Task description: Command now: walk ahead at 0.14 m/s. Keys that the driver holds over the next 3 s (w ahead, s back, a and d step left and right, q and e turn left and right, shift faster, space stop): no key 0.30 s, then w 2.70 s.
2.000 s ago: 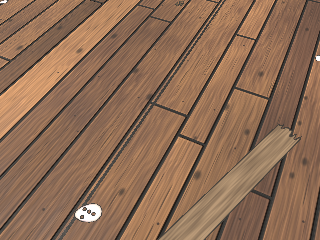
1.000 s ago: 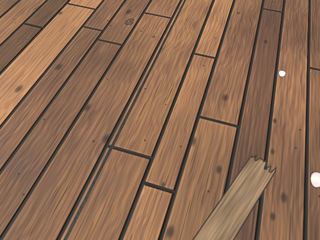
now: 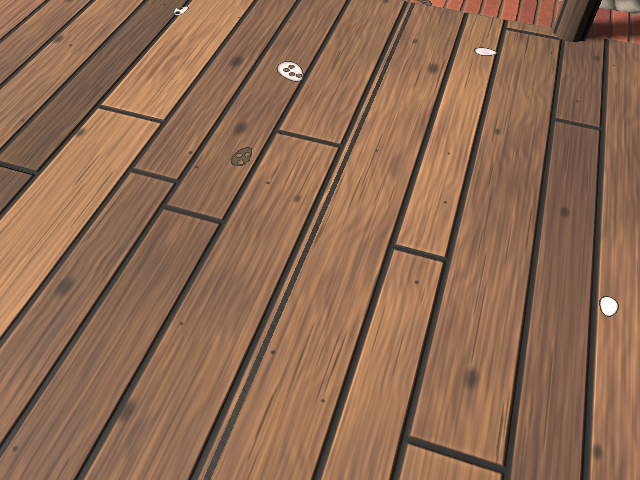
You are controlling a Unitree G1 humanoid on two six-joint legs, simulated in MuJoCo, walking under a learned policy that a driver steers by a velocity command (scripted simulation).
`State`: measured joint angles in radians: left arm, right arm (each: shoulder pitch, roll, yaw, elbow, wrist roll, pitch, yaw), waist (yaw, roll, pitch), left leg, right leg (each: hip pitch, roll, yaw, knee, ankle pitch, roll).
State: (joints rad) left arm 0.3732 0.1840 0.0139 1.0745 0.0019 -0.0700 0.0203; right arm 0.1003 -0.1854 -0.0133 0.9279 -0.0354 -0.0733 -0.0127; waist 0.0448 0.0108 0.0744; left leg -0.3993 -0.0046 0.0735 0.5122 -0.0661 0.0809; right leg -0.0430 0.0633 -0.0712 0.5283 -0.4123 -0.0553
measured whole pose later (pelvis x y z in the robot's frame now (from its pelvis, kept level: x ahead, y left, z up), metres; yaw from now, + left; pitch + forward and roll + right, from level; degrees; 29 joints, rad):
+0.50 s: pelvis +0.06 +0.00 +0.02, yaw +0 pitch +0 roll +0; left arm 0.38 0.17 0.03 1.14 0.02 -0.01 0.04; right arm 0.27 -0.20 -0.03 1.03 -0.03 -0.01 0.01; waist 0.01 0.00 -0.04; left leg -0.34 -0.04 0.06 0.70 -0.36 0.05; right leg -0.13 0.00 0.03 0.37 -0.23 -0.02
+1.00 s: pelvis +0.25 +0.01 +0.01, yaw +0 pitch +1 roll +1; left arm -0.01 0.18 0.04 0.91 0.02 -0.04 -0.03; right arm 0.51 -0.15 -0.02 1.10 -0.02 -0.10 -0.02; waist -0.07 -0.01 0.04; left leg 0.13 -0.05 0.04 0.19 -0.35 0.05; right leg -0.57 -0.03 -0.09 0.61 -0.10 -0.07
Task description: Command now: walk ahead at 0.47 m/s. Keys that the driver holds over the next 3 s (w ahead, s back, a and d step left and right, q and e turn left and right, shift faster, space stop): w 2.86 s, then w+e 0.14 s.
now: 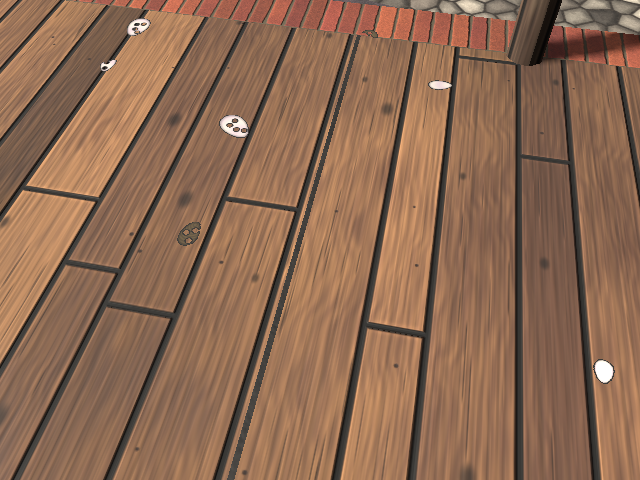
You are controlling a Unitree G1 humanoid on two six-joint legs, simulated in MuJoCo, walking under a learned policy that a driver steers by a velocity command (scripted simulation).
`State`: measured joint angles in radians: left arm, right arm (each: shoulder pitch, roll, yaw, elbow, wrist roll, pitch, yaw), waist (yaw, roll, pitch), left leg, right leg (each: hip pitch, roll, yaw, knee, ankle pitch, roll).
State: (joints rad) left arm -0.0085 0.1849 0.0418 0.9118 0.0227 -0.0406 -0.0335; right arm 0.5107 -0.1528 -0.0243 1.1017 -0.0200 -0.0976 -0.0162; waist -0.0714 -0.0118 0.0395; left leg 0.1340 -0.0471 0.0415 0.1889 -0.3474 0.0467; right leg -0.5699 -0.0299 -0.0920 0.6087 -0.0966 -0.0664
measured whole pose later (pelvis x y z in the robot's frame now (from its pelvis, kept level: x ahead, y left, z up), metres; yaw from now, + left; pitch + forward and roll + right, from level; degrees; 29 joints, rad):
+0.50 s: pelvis +0.27 -0.03 +0.01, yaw +0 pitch +1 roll -1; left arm 0.46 0.16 0.03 1.07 0.02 -0.10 0.01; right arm 0.05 -0.19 -0.04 0.91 -0.03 -0.03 0.03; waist 0.06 0.03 0.04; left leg -0.62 0.09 0.05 0.67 -0.01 0.03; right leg 0.07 0.10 -0.09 0.17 -0.25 -0.09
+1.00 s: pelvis +0.55 +0.02 +0.01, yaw +0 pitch +0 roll +1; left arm 0.09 0.21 0.05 0.92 0.03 -0.03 -0.03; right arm 0.44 -0.17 -0.04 1.07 -0.01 -0.10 0.00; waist -0.04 -0.04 0.04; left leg 0.02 -0.09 0.09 0.19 -0.23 0.09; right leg -0.63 -0.11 -0.03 0.76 -0.04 -0.02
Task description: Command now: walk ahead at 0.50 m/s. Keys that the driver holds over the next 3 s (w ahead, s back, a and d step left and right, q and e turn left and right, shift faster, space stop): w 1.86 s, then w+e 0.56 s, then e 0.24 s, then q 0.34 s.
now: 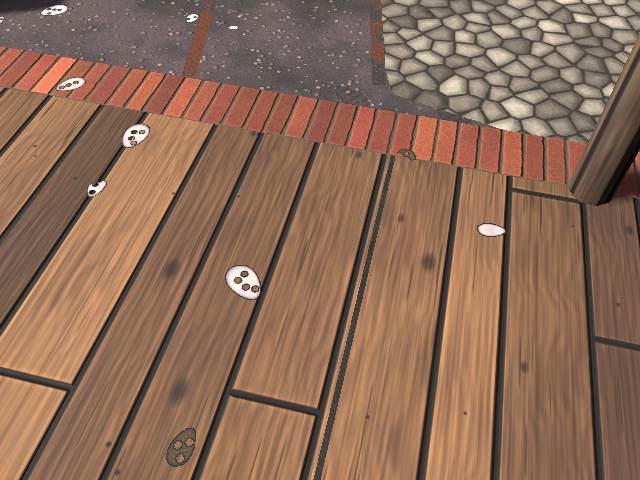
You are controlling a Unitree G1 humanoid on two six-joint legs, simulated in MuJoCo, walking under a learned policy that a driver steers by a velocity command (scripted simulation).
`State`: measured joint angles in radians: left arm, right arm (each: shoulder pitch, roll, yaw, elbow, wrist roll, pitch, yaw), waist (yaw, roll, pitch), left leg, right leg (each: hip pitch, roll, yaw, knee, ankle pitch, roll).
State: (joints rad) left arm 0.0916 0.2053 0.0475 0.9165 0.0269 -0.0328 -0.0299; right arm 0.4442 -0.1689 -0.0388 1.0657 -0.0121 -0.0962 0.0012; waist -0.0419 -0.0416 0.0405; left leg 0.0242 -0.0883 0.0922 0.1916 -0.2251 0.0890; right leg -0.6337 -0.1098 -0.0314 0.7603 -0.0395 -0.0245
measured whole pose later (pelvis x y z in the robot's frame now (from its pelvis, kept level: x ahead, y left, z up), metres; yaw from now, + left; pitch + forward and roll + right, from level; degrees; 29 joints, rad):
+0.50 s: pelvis +0.28 -0.05 +0.00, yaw +0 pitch +0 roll -1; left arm 0.43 0.18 0.04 1.05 0.01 -0.09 0.00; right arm 0.14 -0.22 -0.06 0.94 -0.03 -0.03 0.03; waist 0.03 0.04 0.03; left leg -0.63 0.12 0.01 0.89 -0.11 0.02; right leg -0.04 0.09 -0.10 0.22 -0.19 -0.10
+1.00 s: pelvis +0.55 +0.01 +0.00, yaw +0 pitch +0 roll +1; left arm 0.20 0.22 0.06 0.95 0.04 -0.04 -0.02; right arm 0.37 -0.20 -0.05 1.04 -0.01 -0.09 0.00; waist -0.01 -0.04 0.03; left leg -0.10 -0.08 0.10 0.28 -0.18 0.10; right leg -0.58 -0.10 0.00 1.02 -0.19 -0.04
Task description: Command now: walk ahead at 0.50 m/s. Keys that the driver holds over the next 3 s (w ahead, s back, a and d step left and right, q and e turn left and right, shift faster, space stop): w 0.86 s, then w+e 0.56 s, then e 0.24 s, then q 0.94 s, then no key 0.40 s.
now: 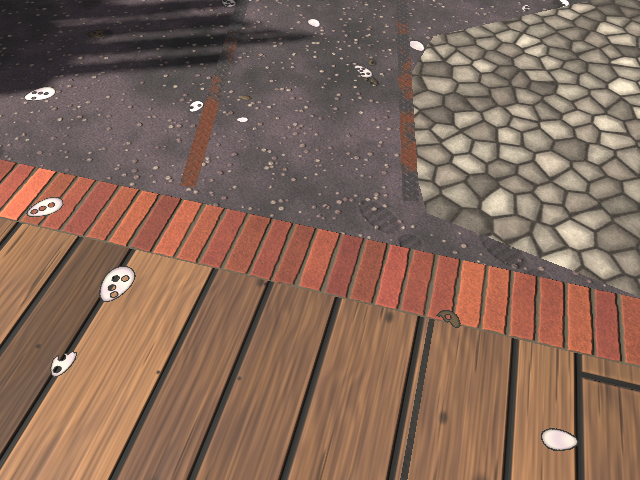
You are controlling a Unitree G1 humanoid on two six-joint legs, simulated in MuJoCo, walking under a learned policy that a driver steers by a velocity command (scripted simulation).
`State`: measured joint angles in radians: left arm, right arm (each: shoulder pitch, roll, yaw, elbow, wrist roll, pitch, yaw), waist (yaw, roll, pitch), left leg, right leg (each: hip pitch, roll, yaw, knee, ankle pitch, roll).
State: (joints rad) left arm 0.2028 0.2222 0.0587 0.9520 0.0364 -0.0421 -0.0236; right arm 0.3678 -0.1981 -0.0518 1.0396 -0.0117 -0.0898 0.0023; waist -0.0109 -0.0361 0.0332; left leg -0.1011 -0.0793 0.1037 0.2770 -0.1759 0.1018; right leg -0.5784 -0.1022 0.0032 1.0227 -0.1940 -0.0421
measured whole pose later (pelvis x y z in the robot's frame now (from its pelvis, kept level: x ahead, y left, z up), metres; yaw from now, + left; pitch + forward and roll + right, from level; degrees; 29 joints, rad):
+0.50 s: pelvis +0.28 -0.06 +0.00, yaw +0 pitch -1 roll +0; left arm 0.30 0.21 0.06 1.01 0.01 -0.09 0.00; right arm 0.25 -0.22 -0.06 0.97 -0.03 -0.05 0.02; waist 0.00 0.03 0.04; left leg -0.50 0.07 -0.01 1.09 -0.27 0.06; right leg -0.18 0.06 -0.11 0.34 -0.16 -0.10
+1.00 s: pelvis +0.55 +0.00 -0.01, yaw -2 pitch +0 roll +0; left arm 0.33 0.21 0.05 1.01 0.02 -0.06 0.00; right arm 0.21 -0.21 -0.06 0.95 -0.02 -0.08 0.00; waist 0.02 -0.03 0.05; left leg -0.26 -0.03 0.14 0.43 -0.17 0.09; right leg -0.38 -0.02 0.00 1.15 -0.32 -0.09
